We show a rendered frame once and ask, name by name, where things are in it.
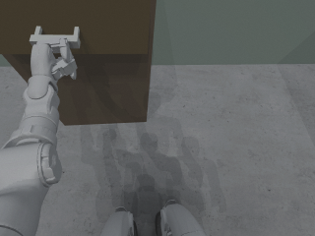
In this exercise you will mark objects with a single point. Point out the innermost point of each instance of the cabinet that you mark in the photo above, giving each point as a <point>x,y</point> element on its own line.
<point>109,88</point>

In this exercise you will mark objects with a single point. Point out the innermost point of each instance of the right robot shin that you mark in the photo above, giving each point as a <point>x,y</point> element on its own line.
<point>163,233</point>

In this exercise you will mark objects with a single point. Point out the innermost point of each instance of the left robot upper arm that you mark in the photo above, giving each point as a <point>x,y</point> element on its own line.
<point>26,174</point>

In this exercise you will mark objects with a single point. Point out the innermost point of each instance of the handle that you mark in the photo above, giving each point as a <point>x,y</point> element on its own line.
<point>73,39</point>

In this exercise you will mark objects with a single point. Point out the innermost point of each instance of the robot right thigh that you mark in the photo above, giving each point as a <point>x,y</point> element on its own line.
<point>177,220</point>

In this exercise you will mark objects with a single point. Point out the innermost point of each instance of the robot left forearm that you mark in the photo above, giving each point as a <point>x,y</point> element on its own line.
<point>41,118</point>

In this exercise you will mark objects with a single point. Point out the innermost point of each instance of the drawer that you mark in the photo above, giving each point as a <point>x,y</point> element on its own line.
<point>106,26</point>

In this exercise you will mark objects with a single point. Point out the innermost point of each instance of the left robot hand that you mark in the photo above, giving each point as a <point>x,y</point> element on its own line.
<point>43,62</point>

